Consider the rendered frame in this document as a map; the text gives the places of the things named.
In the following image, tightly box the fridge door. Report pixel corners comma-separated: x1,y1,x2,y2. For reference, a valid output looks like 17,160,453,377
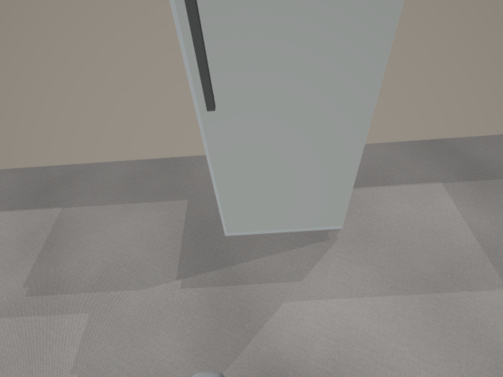
174,0,404,233

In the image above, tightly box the handle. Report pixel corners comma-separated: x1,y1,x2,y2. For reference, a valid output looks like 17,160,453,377
185,0,215,112

